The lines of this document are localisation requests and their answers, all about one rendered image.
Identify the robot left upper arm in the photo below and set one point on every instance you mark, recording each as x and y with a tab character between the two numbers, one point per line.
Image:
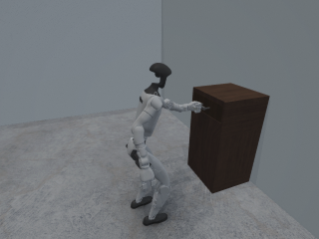
166	104

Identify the right robot forearm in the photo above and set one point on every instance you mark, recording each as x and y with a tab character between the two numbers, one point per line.
139	142

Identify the drawer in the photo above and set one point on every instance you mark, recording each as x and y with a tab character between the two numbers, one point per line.
215	110

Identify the robot left thigh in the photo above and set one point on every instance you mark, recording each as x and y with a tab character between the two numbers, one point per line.
148	150

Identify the left robot hand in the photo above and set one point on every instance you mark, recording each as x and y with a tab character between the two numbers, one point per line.
195	107

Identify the cabinet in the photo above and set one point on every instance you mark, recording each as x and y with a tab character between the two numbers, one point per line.
222	153

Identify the left robot forearm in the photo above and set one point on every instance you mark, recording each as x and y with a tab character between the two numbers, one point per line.
180	108

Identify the handle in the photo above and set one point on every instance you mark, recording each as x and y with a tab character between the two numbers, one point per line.
204	108

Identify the robot right upper arm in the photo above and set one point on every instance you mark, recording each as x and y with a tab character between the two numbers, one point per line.
153	106

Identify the right robot hand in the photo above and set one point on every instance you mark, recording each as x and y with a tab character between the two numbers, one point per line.
147	174

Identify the humanoid robot head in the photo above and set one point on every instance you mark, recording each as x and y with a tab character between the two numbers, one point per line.
161	71

